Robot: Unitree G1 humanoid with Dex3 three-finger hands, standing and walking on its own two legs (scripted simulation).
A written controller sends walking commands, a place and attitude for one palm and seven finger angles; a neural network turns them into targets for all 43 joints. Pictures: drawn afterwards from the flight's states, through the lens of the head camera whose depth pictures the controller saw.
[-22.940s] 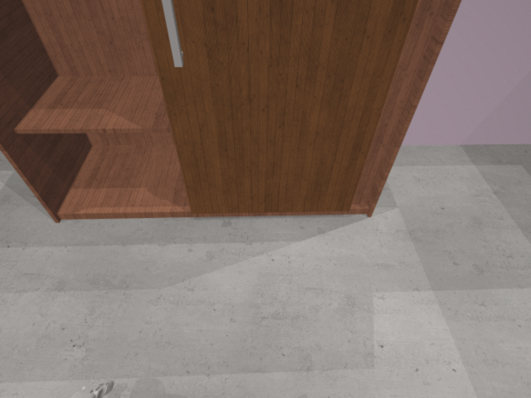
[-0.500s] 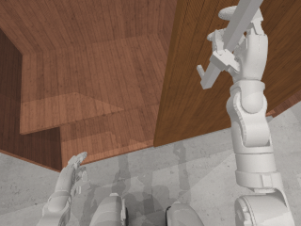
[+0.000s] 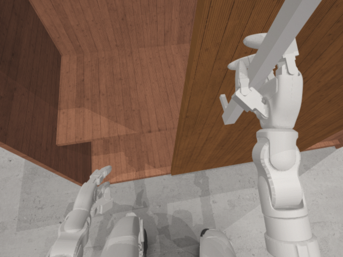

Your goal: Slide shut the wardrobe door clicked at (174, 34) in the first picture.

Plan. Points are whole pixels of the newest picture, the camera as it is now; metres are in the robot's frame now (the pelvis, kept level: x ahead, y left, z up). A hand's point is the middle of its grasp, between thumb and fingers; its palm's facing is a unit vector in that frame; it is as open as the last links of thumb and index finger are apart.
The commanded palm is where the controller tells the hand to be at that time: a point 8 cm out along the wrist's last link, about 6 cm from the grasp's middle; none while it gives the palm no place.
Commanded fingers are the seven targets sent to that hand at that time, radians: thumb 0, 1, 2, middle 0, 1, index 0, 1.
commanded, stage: step sideways, sliding the door along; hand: right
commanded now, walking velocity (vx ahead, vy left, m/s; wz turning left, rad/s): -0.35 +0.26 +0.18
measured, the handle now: (249, 65) +0.40 -0.15 +0.19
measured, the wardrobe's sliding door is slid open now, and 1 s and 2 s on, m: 0.43 0.14 0.00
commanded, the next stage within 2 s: stop walking and hold the door there in 1.66 s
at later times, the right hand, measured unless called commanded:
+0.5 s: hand (146, 102) +0.34 +0.02 +0.18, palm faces +0.10 +0.99 -0.07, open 6.2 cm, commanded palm +0.31 +0.03 +0.18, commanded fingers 0.00 -0.90 -0.90 0.45 1.40 0.45 1.40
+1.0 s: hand (37, 118) +0.32 +0.17 +0.18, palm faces +0.15 +0.98 -0.09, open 6.4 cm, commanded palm +0.29 +0.17 +0.19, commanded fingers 0.00 -0.90 -0.90 0.45 1.40 0.45 1.40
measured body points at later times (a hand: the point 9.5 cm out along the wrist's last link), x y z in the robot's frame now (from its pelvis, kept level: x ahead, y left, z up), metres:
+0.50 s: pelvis -0.07 +0.13 -0.01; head +0.04 +0.15 +0.43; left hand +0.13 +0.35 -0.13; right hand +0.33 -0.03 +0.19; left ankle -0.06 +0.27 -0.72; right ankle -0.02 -0.09 -0.73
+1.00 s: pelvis -0.12 +0.29 -0.01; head -0.05 +0.32 +0.43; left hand +0.05 +0.52 -0.14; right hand +0.31 +0.12 +0.19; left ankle -0.09 +0.37 -0.73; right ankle -0.09 +0.05 -0.72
